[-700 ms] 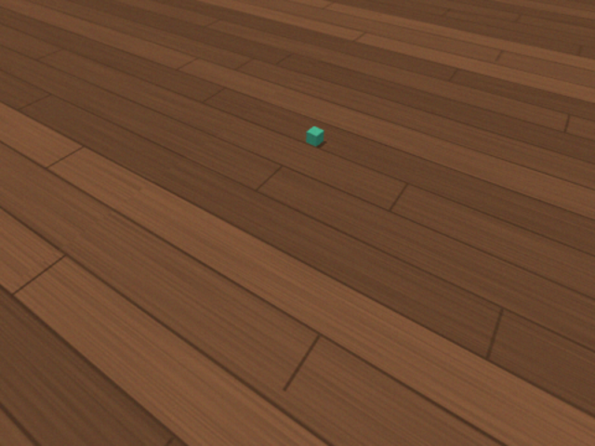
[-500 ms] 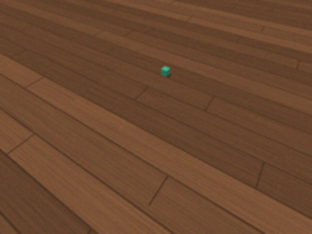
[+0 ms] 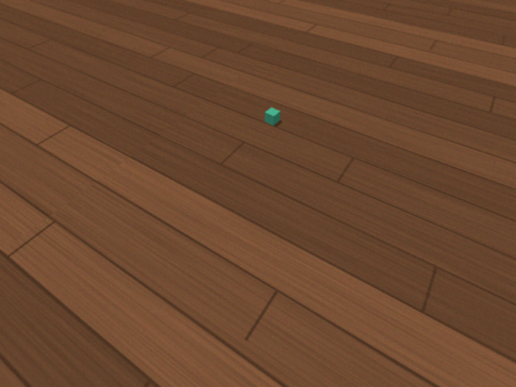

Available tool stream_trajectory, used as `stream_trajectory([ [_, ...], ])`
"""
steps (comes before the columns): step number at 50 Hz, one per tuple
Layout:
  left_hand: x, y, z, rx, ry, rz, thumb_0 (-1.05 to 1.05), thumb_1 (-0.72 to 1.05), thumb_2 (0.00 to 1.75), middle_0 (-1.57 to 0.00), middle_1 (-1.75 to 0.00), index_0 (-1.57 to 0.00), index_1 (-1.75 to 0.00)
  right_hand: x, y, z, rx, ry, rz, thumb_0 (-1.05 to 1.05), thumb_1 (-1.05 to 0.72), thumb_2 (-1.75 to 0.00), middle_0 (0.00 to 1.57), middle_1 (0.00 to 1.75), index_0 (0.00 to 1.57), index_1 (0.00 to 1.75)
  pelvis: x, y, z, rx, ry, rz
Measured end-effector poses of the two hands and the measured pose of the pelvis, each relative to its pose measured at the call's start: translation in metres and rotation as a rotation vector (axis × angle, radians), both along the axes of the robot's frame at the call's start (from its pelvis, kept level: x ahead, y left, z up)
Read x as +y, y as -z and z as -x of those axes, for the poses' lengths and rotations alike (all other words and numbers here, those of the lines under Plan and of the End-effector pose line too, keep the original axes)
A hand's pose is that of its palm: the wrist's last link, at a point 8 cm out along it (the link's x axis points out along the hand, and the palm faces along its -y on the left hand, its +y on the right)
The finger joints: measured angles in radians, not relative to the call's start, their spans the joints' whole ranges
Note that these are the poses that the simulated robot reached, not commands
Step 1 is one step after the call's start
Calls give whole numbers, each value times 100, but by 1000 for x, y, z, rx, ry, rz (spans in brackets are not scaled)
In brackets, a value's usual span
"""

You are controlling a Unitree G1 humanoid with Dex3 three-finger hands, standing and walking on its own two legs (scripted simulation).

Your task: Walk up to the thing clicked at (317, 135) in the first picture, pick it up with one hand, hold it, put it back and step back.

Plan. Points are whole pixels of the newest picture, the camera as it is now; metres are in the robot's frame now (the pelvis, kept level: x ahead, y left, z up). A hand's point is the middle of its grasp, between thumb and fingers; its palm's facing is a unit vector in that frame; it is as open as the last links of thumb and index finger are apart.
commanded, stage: stand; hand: left
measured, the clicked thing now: (272, 116) +1.80 -0.15 -0.75
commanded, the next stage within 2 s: walk up in 0.42 s
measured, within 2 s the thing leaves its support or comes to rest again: neither
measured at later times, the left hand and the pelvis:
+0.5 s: hand out of the picture +0.08 +0.26 -0.15, palm faces -0.05 -0.94 -0.33, open 7.4 cm; pelvis +0.01 +0.00 +0.00, yaw -2 degrees
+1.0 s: hand (182, 340) +0.24 +0.14 -0.13, palm faces -0.10 -0.92 -0.38, open 7.4 cm; pelvis +0.17 -0.13 -0.01, yaw -9 degrees
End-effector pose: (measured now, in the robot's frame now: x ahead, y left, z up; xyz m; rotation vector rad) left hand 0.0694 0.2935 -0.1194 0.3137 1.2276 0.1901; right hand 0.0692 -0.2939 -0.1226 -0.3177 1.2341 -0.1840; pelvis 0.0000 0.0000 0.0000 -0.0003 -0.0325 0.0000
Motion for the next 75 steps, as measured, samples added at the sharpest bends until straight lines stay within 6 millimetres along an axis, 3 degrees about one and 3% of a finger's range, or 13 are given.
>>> stream_trajectory([
  [22,2,-1,-2,-5,1,5,0,90,89,-21,-30,-20,-30,-1,-2,-2,-10,3,-1,1,-91,-90,20,30,20,30,0,0,-3,3,4,1],
  [26,8,-3,-7,8,36,6,0,90,89,-21,-30,-20,-30,-15,-6,0,-85,36,-1,1,-90,-90,20,30,20,30,-3,3,-12,19,50,-15],
  [29,9,-9,-28,14,82,-16,1,90,89,-21,-30,-20,-30,-35,-9,12,-99,79,23,1,-90,-90,21,30,21,30,-12,4,-20,17,65,-16],
  [33,-1,-20,-71,-34,131,-37,1,90,89,-21,-30,-20,-30,-70,-8,28,-36,126,49,1,-90,-90,21,30,20,30,-33,6,-41,5,90,-30],
  [37,-25,-26,-118,-78,170,-73,1,90,89,-20,-30,-20,-30,-111,6,22,-3,170,57,1,-90,-90,20,30,20,30,-63,18,-73,-9,120,-42],
  [40,-47,-22,-148,-132,169,-109,0,90,89,-20,-30,-20,-30,-143,28,-2,6,173,62,1,-90,-90,20,30,20,30,-88,35,-97,-20,125,-15],
  [42,-63,-20,-158,-170,151,-111,0,90,89,-20,-30,-20,-30,-152,34,-26,7,156,51,1,-91,-90,20,30,20,30,-100,37,-110,-25,122,-1],
  [46,-91,-24,-161,-140,118,-69,0,90,89,-20,-30,-20,-30,-155,20,-89,-71,116,1,2,-91,-90,20,30,20,30,-114,21,-138,-35,138,0],
  [51,-110,-22,-174,-60,109,-37,0,90,89,-21,-30,-21,-30,-157,-3,-157,-164,84,-32,1,-91,-90,20,30,20,30,-129,8,-181,-30,169,6],
  [57,-118,-9,-223,-11,122,-8,1,90,89,-21,-30,-21,-30,-168,-16,-218,-133,73,2,1,-90,-90,20,30,20,30,-136,8,-244,-2,178,25],
  [62,-108,10,-287,16,132,0,1,90,89,-21,-30,-21,-30,-171,-15,-290,-122,68,48,1,-90,-90,20,30,20,30,-130,21,-311,20,174,38],
  [67,-103,23,-371,39,166,-17,1,90,89,-21,-30,-20,-30,-162,-15,-357,-197,84,77,1,-91,-90,20,30,20,30,-123,29,-373,18,195,-5],
  [75,-134,-9,-533,-123,295,-9,1,90,89,-20,-30,-20,-30,-163,-22,-379,-145,197,44,1,-90,-90,20,30,20,30,-140,10,-458,-3,216,-16],
])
